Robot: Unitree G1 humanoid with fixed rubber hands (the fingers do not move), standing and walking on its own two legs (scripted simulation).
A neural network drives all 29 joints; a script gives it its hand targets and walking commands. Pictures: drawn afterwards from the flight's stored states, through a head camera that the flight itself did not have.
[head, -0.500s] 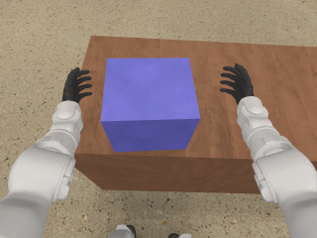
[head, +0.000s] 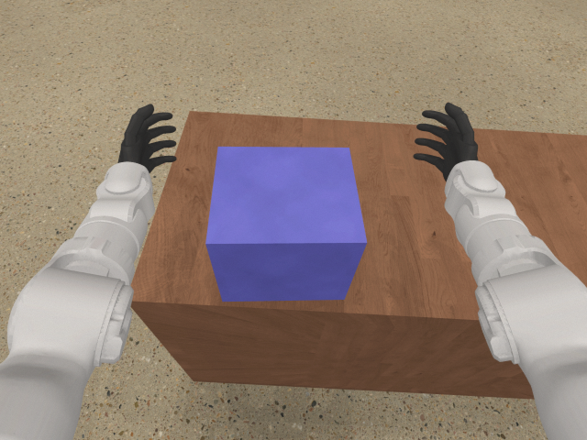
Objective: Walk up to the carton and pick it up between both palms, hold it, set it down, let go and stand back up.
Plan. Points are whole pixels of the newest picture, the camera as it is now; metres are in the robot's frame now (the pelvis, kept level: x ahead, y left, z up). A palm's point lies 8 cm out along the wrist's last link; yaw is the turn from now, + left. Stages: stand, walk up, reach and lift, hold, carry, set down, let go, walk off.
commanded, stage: set down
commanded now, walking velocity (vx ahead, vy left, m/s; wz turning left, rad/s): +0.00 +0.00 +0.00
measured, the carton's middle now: (284, 226) +0.45 +0.05 -0.03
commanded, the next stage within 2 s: none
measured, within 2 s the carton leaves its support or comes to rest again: neither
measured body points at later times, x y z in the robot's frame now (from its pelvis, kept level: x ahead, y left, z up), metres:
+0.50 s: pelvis -0.01 +0.00 +0.01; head +0.04 +0.01 +0.46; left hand +0.42 +0.25 +0.10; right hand +0.45 -0.16 +0.10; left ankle +0.03 +0.12 -0.72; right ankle +0.00 -0.11 -0.72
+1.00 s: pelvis -0.01 +0.00 +0.02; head +0.02 +0.02 +0.46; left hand +0.36 +0.25 +0.05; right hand +0.39 -0.18 +0.06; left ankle +0.03 +0.12 -0.72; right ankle +0.00 -0.11 -0.72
